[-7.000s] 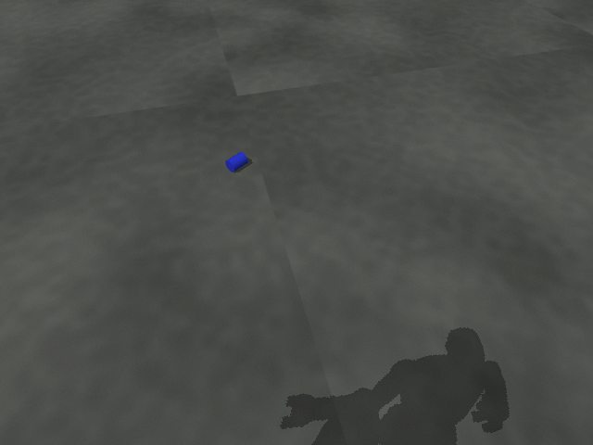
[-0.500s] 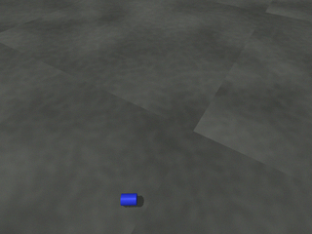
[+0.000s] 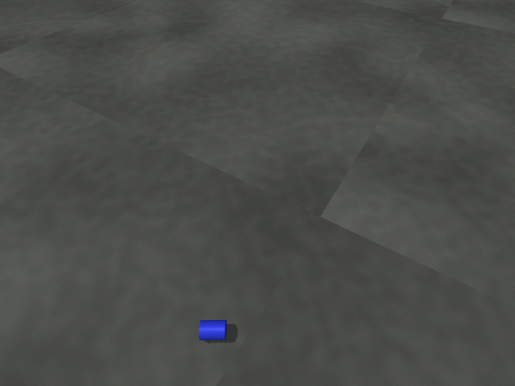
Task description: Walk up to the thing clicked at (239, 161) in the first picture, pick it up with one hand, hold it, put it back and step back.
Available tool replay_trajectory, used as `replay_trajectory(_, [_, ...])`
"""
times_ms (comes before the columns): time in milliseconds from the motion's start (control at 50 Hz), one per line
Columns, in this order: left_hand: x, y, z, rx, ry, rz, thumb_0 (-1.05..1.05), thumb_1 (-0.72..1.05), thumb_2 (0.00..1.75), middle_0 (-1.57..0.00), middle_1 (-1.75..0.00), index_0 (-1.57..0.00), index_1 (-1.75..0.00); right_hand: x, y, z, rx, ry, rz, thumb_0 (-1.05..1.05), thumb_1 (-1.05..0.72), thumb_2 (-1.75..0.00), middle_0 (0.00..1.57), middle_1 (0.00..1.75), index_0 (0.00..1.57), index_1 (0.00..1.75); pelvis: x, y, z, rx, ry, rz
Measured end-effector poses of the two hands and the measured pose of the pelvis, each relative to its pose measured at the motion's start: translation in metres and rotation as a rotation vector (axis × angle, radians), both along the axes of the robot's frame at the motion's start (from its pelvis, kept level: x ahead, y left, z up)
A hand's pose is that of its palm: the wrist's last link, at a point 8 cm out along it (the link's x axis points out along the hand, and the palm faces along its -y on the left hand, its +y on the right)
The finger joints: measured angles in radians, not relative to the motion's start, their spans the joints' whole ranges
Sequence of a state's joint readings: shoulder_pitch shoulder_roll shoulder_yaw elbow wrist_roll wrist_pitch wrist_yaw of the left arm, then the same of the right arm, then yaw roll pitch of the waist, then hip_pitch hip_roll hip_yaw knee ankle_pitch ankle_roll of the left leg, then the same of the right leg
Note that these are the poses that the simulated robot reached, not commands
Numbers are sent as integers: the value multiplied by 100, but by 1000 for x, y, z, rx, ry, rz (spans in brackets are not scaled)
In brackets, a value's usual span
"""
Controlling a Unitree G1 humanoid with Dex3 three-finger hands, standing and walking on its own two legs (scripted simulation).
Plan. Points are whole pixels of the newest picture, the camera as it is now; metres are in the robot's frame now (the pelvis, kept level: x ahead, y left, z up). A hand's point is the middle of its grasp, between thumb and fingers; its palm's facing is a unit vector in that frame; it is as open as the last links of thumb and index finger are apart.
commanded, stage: stand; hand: left
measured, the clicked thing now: (213, 329) +0.44 +0.19 -0.75
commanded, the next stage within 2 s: walk up in 1.68 s
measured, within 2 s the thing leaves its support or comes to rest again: neither
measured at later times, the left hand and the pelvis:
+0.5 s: hand out of the picture +0.08 +0.25 -0.15, palm faces -0.01 -0.94 -0.35, open 7.4 cm; pelvis +0.00 +0.00 +0.00, yaw +0 degrees
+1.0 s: hand out of the picture +0.06 +0.25 -0.16, palm faces -0.02 -0.94 -0.34, open 7.4 cm; pelvis -0.01 +0.00 +0.00, yaw +0 degrees
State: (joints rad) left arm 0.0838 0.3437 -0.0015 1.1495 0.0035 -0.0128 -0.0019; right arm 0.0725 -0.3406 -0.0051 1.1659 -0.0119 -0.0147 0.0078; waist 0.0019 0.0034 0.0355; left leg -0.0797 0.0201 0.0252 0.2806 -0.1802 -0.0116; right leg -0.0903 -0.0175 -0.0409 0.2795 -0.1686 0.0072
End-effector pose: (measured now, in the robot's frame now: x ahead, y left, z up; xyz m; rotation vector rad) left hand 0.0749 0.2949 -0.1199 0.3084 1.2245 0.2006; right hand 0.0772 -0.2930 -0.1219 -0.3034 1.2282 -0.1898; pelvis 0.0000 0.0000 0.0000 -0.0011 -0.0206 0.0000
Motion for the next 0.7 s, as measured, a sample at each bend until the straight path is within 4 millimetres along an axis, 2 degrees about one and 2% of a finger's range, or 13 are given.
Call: replay_trajectory(700, [-13,0,1,4,1,2,0,90,90,-21,-30,-20,-30,-15,-4,1,-6,4,1,1,-90,-90,20,30,20,30,-6,-2,0,1,-14,-2])
